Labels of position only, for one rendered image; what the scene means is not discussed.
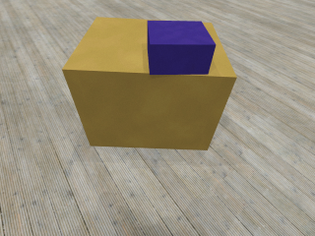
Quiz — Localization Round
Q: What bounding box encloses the carton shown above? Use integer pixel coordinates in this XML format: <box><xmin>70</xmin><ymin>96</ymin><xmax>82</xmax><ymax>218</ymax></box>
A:
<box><xmin>147</xmin><ymin>20</ymin><xmax>216</xmax><ymax>75</ymax></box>

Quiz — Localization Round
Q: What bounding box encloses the pedestal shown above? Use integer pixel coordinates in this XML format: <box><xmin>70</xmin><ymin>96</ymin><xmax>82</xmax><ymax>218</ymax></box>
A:
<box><xmin>62</xmin><ymin>17</ymin><xmax>237</xmax><ymax>150</ymax></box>

